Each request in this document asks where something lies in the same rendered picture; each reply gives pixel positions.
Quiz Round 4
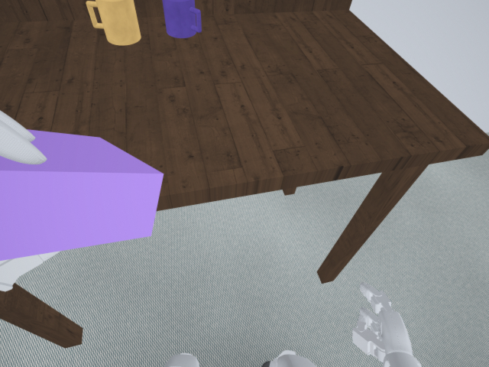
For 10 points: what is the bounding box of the robot right shin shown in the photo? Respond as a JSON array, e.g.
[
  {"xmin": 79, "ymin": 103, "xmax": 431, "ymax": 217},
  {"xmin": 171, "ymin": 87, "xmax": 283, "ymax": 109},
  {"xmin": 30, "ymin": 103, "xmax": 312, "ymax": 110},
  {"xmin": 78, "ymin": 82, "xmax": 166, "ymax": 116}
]
[{"xmin": 277, "ymin": 350, "xmax": 296, "ymax": 358}]

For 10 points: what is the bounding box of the right robot forearm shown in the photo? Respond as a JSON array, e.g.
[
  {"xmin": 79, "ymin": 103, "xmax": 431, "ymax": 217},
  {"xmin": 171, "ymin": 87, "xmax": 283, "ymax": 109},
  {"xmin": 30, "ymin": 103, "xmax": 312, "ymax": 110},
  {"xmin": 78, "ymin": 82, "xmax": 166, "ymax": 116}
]
[{"xmin": 383, "ymin": 352, "xmax": 422, "ymax": 367}]

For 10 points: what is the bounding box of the right robot hand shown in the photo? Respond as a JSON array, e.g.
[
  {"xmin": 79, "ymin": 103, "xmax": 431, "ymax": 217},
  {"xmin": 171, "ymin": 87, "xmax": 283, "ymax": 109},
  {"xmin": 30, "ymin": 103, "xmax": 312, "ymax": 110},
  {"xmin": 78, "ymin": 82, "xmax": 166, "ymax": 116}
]
[{"xmin": 352, "ymin": 282, "xmax": 413, "ymax": 362}]

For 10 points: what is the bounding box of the sponge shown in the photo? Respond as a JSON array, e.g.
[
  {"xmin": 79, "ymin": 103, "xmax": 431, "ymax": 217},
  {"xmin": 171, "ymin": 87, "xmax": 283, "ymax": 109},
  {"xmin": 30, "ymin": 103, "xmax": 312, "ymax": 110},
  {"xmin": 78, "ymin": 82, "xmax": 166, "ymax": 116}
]
[{"xmin": 0, "ymin": 129, "xmax": 164, "ymax": 261}]

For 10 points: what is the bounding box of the left robot hand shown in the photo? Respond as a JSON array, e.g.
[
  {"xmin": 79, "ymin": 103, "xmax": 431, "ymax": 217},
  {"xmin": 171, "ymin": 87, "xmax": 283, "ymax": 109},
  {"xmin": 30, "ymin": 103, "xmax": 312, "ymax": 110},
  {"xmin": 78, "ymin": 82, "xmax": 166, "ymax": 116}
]
[{"xmin": 0, "ymin": 110, "xmax": 61, "ymax": 291}]

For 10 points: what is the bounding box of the table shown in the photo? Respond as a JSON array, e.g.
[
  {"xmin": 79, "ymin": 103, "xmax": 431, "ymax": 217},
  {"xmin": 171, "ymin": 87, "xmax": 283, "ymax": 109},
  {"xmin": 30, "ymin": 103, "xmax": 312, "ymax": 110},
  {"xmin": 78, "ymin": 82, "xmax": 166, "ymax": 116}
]
[{"xmin": 0, "ymin": 0, "xmax": 489, "ymax": 348}]

